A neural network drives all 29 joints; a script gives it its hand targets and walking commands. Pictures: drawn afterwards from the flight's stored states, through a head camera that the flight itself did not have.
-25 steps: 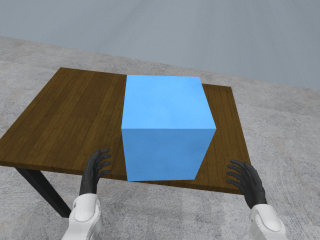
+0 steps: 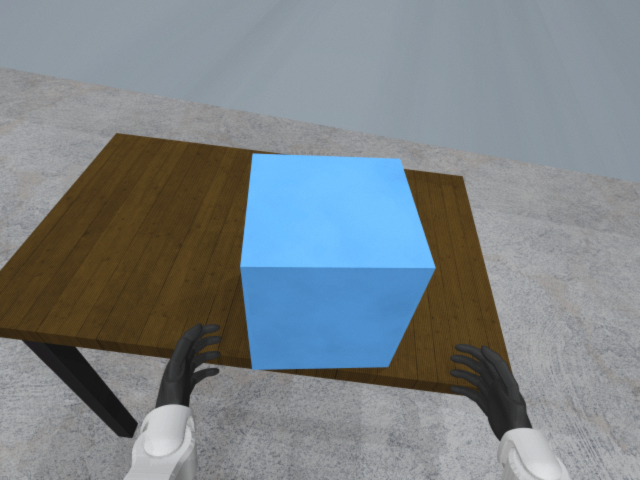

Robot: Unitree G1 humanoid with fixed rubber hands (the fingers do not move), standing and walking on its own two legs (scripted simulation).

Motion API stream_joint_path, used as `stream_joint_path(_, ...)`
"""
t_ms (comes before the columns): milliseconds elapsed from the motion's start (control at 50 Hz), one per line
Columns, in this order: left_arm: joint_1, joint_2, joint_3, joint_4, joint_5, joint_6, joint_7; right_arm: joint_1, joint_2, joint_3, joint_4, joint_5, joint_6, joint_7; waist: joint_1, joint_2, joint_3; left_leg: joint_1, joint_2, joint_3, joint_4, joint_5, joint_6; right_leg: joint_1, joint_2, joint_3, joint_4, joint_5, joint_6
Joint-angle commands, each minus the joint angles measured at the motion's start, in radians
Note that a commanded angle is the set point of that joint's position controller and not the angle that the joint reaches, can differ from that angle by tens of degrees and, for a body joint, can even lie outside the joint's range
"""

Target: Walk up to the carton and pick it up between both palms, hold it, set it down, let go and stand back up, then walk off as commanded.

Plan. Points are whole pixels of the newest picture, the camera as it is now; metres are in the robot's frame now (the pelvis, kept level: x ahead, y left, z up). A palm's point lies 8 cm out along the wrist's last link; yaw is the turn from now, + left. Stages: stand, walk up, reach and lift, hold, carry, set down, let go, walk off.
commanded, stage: set down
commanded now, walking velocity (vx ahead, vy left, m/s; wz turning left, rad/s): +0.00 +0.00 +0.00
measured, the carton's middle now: (324, 266) +0.40 +0.01 +0.03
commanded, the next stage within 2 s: let go in 1.26 s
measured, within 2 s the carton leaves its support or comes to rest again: neither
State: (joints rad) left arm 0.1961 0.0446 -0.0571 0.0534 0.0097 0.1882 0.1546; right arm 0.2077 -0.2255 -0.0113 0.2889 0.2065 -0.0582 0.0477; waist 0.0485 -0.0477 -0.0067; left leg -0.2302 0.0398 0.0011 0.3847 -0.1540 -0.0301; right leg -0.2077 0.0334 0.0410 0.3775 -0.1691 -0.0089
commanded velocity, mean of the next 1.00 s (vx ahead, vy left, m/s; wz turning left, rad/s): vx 0.00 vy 0.00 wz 0.00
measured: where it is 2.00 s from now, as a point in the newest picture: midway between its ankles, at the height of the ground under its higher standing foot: outside the picture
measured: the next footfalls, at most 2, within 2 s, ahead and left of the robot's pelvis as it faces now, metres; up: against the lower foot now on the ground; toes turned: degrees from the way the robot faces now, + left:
none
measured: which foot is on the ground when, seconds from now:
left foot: down 0.00-1.00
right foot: down 0.00-1.00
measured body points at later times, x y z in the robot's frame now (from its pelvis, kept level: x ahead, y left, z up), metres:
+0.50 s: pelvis +0.02 +0.00 +0.00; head +0.02 +0.02 +0.45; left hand +0.22 +0.19 -0.05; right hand +0.23 -0.21 -0.02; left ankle +0.03 +0.14 -0.74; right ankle +0.02 -0.11 -0.74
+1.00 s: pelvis +0.03 +0.00 +0.00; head +0.03 +0.02 +0.45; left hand +0.20 +0.20 -0.08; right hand +0.21 -0.21 -0.06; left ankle +0.03 +0.14 -0.74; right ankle +0.02 -0.11 -0.74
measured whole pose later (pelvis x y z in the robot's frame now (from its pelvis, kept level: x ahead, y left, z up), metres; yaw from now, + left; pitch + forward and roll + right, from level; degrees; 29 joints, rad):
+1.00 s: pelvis +0.03 +0.00 +0.00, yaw +0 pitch +1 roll +0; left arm 0.23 0.11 -0.01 0.39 0.01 0.12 0.05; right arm 0.24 -0.17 -0.01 0.49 0.05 -0.12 0.03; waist 0.04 -0.04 0.00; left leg -0.20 0.04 0.00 0.38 -0.19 -0.03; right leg -0.18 0.03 0.04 0.38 -0.21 -0.01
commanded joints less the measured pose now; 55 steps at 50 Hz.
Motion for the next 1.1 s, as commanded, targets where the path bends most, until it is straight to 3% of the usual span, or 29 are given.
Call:
stream_joint_path(0, 0.009, 0.156, 0.029, -0.122, -0.041, -0.049, -0.021, 0.012, -0.098, -0.057, -0.192, -0.039, -0.059, 0.002, -0.012, -0.016, -0.073, 0.216, -0.062, 0.085, -0.121, 0.003, 0.035, 0.057, -0.034, 0.0, -0.146, -0.134, 0.003)
stream_joint_path(20, 0.014, 0.159, 0.032, -0.17, -0.052, -0.066, -0.018, 0.036, -0.101, -0.051, -0.187, -0.03, -0.066, 0.011, -0.015, 0.01, -0.112, 0.23, -0.058, 0.081, -0.111, 0.063, 0.031, 0.06, -0.033, -0.002, -0.137, -0.079, -0.002)
stream_joint_path(40, 0.041, 0.148, 0.027, -0.102, -0.04, -0.068, -0.031, 0.05, -0.081, -0.041, -0.165, -0.042, -0.071, 0.006, -0.017, -0.02, -0.081, 0.235, -0.063, 0.079, -0.113, 0.049, 0.035, 0.063, -0.029, -0.006, -0.141, -0.072, -0.001)
stream_joint_path(60, -0.019, 0.156, 0.037, -0.141, -0.038, -0.071, -0.022, -0.012, -0.097, -0.042, -0.161, -0.043, -0.071, 0.012, 0.0, -0.002, -0.092, 0.228, -0.06, 0.085, -0.116, 0.042, 0.029, 0.045, -0.025, -0.007, -0.14, -0.102, 0.0)
stream_joint_path(140, 0.012, 0.175, 0.034, -0.119, -0.058, -0.101, -0.034, 0.034, -0.078, -0.05, -0.115, -0.054, -0.082, 0.005, -0.032, 0.003, -0.078, 0.232, -0.058, 0.081, -0.103, 0.069, 0.03, 0.05, -0.031, -0.015, -0.137, -0.073, 0.002)
stream_joint_path(160, 0.037, 0.157, 0.031, -0.102, -0.041, -0.101, -0.034, 0.051, -0.083, -0.043, -0.102, -0.054, -0.086, 0.007, -0.027, 0.038, -0.081, 0.251, -0.059, 0.08, -0.104, 0.088, 0.023, 0.051, -0.027, -0.014, -0.137, -0.04, -0.006)
stream_joint_path(180, 0.056, 0.156, 0.057, -0.025, -0.014, -0.097, -0.049, 0.072, -0.079, -0.021, -0.022, -0.056, -0.078, 0.005, -0.021, 0.009, -0.065, 0.262, -0.06, 0.078, -0.1, 0.107, 0.022, 0.052, -0.027, -0.01, -0.146, -0.042, -0.005)
stream_joint_path(240, 0.058, 0.171, 0.05, -0.038, -0.028, -0.111, -0.062, 0.072, -0.069, -0.017, -0.032, -0.065, -0.094, -0.005, -0.031, 0.012, -0.086, 0.259, -0.062, 0.067, -0.082, 0.147, 0.021, 0.072, -0.029, -0.008, -0.134, 0.03, -0.003)
stream_joint_path(300, 0.047, 0.176, 0.058, -0.055, -0.01, -0.12, -0.052, 0.053, -0.074, -0.036, 0.025, -0.068, -0.1, -0.002, -0.026, 0.085, -0.058, 0.265, -0.052, 0.066, -0.093, 0.138, 0.001, 0.056, -0.02, -0.019, -0.14, -0.016, -0.017)
stream_joint_path(340, 0.065, 0.163, 0.072, 0.06, 0.015, -0.099, -0.072, 0.065, -0.08, -0.031, 0.097, -0.095, -0.085, -0.001, -0.023, 0.065, -0.023, 0.279, -0.059, 0.074, -0.087, 0.125, -0.001, 0.039, -0.017, -0.018, -0.147, -0.031, -0.017)
stream_joint_path(380, 0.047, 0.165, 0.054, -0.014, -0.007, -0.12, -0.068, 0.049, -0.07, -0.025, 0.05, -0.084, -0.108, -0.003, -0.031, 0.045, -0.072, 0.277, -0.052, 0.065, -0.081, 0.145, 0.002, 0.057, -0.013, -0.031, -0.137, -0.012, -0.014)
stream_joint_path(460, 0.039, 0.199, 0.081, 0.067, -0.005, -0.118, -0.081, 0.038, -0.057, -0.019, 0.078, -0.109, -0.113, -0.021, -0.031, 0.034, -0.024, 0.249, -0.06, 0.071, -0.077, 0.119, 0.01, 0.047, -0.024, -0.021, -0.138, 0.0, -0.005)
stream_joint_path(480, 0.029, 0.201, 0.089, 0.027, -0.006, -0.126, -0.081, 0.043, -0.05, -0.006, 0.06, -0.106, -0.116, -0.022, -0.03, 0.027, -0.062, 0.256, -0.059, 0.071, -0.067, 0.125, 0.016, 0.066, -0.028, -0.023, -0.126, 0.019, 0.001)
stream_joint_path(520, 0.018, 0.201, 0.074, 0.074, -0.017, -0.128, -0.091, 0.041, -0.038, -0.014, 0.107, -0.119, -0.108, -0.029, -0.041, 0.033, -0.032, 0.257, -0.059, 0.076, -0.073, 0.1, 0.011, 0.031, -0.028, -0.025, -0.145, -0.02, 0.001)
stream_joint_path(560, 0.007, 0.204, 0.075, 0.003, -0.026, -0.144, -0.073, 0.012, -0.057, -0.029, 0.042, -0.108, -0.127, -0.022, -0.018, 0.073, -0.074, 0.258, -0.051, 0.07, -0.079, 0.107, 0.005, 0.047, -0.025, -0.03, -0.13, -0.016, -0.008)
stream_joint_path(600, 0.02, 0.198, 0.07, 0.114, -0.017, -0.123, -0.093, 0.026, -0.042, -0.025, 0.138, -0.136, -0.103, -0.029, -0.044, 0.04, -0.024, 0.244, -0.051, 0.069, -0.078, 0.07, 0.008, 0.029, -0.029, -0.029, -0.135, -0.045, -0.004)
stream_joint_path(620, 0.017, 0.203, 0.075, 0.091, -0.009, -0.122, -0.085, 0.019, -0.059, -0.019, 0.151, -0.123, -0.106, -0.021, -0.031, 0.087, -0.025, 0.258, -0.047, 0.072, -0.082, 0.089, 0.001, 0.016, -0.027, -0.029, -0.138, -0.045, -0.014)
stream_joint_path(640, 0.004, 0.204, 0.07, 0.12, -0.007, -0.114, -0.095, 0.017, -0.034, -0.015, 0.156, -0.135, -0.1, -0.028, -0.044, 0.048, 0.005, 0.24, -0.051, 0.068, -0.086, 0.048, 0.013, 0.017, -0.032, -0.023, -0.144, -0.075, -0.01)
stream_joint_path(680, -0.005, 0.207, 0.07, 0.112, -0.009, -0.112, -0.088, -0.013, -0.045, -0.022, 0.131, -0.138, -0.106, -0.022, -0.029, 0.072, -0.008, 0.238, -0.049, 0.077, -0.091, 0.026, 0.013, 0.013, -0.032, -0.031, -0.136, -0.092, -0.01)
stream_joint_path(700, -0.019, 0.214, 0.076, 0.188, 0.003, -0.095, -0.104, -0.012, -0.026, -0.019, 0.213, -0.164, -0.087, -0.033, -0.043, 0.06, 0.039, 0.226, -0.053, 0.075, -0.089, 0.003, 0.017, 0.002, -0.039, -0.015, -0.143, -0.101, -0.009)
stream_joint_path(760, -0.06, 0.24, 0.082, 0.104, -0.024, -0.113, -0.097, -0.046, -0.029, -0.034, 0.116, -0.164, -0.112, -0.04, -0.036, 0.026, -0.003, 0.209, -0.049, 0.073, -0.079, -0.003, 0.026, 0.011, -0.037, -0.02, -0.125, -0.092, 0.002)
stream_joint_path(800, -0.051, 0.245, 0.087, 0.085, -0.006, -0.112, -0.088, -0.028, -0.03, -0.036, 0.152, -0.164, -0.112, -0.031, -0.025, 0.09, -0.016, 0.242, -0.044, 0.077, -0.078, 0.01, 0.009, 0.007, -0.033, -0.032, -0.117, -0.088, -0.006)
stream_joint_path(880, -0.051, 0.241, 0.076, 0.211, -0.01, -0.093, -0.112, -0.034, -0.027, -0.045, 0.237, -0.188, -0.101, -0.04, -0.05, 0.047, 0.015, 0.231, -0.047, 0.08, -0.071, -0.006, 0.018, 0.003, -0.039, -0.028, -0.126, -0.08, 0.0)
stream_joint_path(900, -0.044, 0.244, 0.083, 0.15, -0.01, -0.103, -0.104, -0.028, -0.038, -0.036, 0.197, -0.178, -0.111, -0.033, -0.038, 0.057, -0.019, 0.238, -0.044, 0.075, -0.068, 0.026, 0.015, 0.008, -0.036, -0.032, -0.114, -0.054, -0.001)
stream_joint_path(920, -0.057, 0.249, 0.078, 0.189, -0.015, -0.102, -0.111, -0.047, -0.018, -0.039, 0.217, -0.189, -0.112, -0.041, -0.05, 0.047, 0.005, 0.214, -0.052, 0.078, -0.063, 0.002, 0.019, 0.002, -0.04, -0.024, -0.114, -0.053, 0.001)
stream_joint_path(940, -0.061, 0.253, 0.082, 0.131, -0.016, -0.111, -0.101, -0.055, -0.038, -0.05, 0.189, -0.187, -0.126, -0.037, -0.031, 0.09, -0.028, 0.225, -0.044, 0.073, -0.061, 0.039, 0.006, 0.016, -0.027, -0.042, -0.094, -0.034, -0.005)
stream_joint_path(1000, -0.058, 0.248, 0.07, 0.205, -0.005, -0.101, -0.107, -0.056, -0.019, -0.042, 0.266, -0.197, -0.134, -0.037, -0.045, 0.103, 0.004, 0.234, -0.044, 0.07, -0.061, 0.042, 0.001, 0.014, -0.031, -0.041, -0.105, -0.03, -0.006)
stream_joint_path(1060, -0.034, 0.237, 0.08, 0.254, 0.015, -0.092, -0.119, -0.045, -0.034, -0.032, 0.328, -0.193, -0.136, -0.033, -0.051, 0.103, 0.017, 0.251, -0.046, 0.073, -0.05, 0.091, -0.005, 0.009, -0.025, -0.043, -0.104, 0.006, -0.007)
stream_joint_path(1080, -0.053, 0.25, 0.082, 0.221, 0.002, -0.1, -0.12, -0.067, -0.038, -0.033, 0.27, -0.193, -0.146, -0.039, -0.046, 0.067, -0.004, 0.246, -0.051, 0.074, -0.048, 0.08, 0.003, 0.009, -0.024, -0.046, -0.102, 0.01, 0.003)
